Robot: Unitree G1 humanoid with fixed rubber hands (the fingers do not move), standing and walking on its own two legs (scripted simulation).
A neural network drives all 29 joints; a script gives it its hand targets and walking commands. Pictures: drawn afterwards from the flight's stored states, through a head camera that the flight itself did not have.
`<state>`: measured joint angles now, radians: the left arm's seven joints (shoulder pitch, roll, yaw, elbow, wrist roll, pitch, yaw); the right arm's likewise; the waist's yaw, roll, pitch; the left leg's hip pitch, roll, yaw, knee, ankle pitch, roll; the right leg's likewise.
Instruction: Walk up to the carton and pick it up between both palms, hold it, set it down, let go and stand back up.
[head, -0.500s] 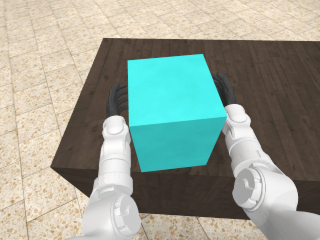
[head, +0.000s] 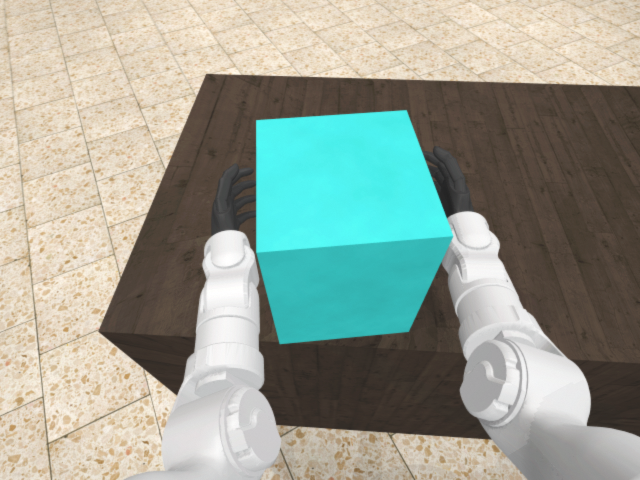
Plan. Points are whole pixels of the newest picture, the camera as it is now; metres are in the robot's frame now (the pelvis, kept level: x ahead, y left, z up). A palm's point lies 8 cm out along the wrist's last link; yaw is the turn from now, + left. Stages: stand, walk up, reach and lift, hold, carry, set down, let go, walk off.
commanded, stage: reach and lift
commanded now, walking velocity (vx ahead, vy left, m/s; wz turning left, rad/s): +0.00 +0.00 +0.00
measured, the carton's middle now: (338, 235) +0.42 +0.03 +0.03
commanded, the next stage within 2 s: none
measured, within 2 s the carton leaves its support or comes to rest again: leaves its support in 0.84 s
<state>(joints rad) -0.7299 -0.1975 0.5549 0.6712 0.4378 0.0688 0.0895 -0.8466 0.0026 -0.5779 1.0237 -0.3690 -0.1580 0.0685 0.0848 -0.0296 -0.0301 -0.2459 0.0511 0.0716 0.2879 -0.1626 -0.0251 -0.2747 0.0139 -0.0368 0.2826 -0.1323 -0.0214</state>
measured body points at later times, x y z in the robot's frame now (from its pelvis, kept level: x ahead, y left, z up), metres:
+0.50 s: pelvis +0.00 +0.00 +0.00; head +0.04 +0.01 +0.45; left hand +0.40 +0.18 +0.08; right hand +0.45 -0.12 +0.08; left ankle -0.02 +0.13 -0.75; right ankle +0.00 -0.10 -0.75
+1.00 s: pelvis -0.02 +0.00 +0.00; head -0.01 +0.01 +0.45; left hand +0.38 +0.18 +0.11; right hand +0.42 -0.11 +0.11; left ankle -0.02 +0.13 -0.75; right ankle +0.00 -0.10 -0.75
